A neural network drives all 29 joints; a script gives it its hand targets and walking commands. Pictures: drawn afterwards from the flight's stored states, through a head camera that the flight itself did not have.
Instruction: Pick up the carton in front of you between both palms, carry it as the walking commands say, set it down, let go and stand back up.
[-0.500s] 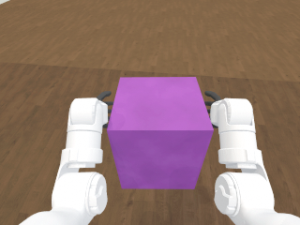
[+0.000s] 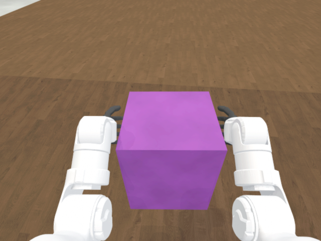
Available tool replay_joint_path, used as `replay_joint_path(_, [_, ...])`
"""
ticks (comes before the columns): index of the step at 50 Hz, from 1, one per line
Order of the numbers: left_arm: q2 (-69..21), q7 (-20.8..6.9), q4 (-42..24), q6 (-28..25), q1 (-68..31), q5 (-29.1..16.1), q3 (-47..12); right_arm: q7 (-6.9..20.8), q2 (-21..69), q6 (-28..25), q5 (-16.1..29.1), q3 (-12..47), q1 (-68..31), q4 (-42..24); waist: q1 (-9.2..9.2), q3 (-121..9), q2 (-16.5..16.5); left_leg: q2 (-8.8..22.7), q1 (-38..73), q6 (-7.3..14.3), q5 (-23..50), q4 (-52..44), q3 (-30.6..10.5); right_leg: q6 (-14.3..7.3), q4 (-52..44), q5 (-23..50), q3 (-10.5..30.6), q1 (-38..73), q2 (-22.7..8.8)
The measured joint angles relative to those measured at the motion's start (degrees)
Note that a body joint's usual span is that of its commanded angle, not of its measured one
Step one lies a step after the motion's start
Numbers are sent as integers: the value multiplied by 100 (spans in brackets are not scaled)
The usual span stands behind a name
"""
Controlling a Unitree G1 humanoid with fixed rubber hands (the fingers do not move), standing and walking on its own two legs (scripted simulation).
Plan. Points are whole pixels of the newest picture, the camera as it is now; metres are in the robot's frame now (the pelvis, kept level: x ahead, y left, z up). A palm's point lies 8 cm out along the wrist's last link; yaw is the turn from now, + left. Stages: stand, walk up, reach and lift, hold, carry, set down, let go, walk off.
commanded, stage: carry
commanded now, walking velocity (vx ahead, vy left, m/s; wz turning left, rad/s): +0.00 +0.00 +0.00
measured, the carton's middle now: (168, 151) +0.34 +0.00 +0.06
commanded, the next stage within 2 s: none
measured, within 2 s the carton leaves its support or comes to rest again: neither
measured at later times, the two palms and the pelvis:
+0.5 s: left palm (103, 138) +0.31 +0.15 +0.14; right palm (230, 138) +0.32 -0.15 +0.14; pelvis -0.03 +0.00 +0.00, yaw +0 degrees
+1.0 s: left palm (103, 141) +0.31 +0.15 +0.13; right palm (231, 142) +0.31 -0.15 +0.14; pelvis -0.04 +0.00 +0.00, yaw +0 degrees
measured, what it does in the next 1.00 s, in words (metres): stands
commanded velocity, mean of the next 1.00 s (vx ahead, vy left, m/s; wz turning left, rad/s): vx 0.00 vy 0.00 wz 0.00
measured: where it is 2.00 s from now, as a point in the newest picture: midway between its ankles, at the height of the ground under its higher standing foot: outside the picture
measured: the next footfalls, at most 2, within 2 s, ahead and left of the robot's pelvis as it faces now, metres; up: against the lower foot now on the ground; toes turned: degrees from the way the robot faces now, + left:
none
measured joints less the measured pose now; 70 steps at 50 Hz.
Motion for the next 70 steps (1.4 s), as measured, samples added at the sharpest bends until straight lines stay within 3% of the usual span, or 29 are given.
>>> replay_joint_path(70, [18, 1, -216, 51, -41, -28, -32, 7, 13, 51, -2, -30, -11, -254, 19, 216, -7, 15, -320, 53, 546, -258, 26, 9, -56, 453, 1, -424, 9])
